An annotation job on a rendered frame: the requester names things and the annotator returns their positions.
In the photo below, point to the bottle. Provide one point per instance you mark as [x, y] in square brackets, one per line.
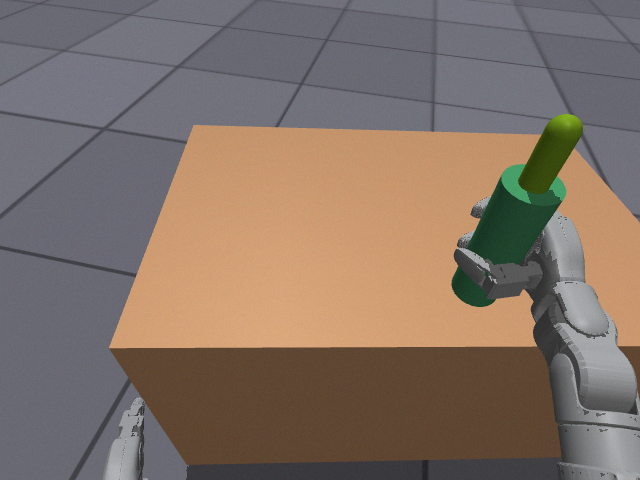
[523, 202]

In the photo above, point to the right robot arm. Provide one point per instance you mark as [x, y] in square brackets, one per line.
[594, 386]

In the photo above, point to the right robot hand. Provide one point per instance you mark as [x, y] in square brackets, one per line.
[556, 255]

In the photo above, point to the left robot hand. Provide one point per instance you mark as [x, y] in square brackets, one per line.
[125, 458]

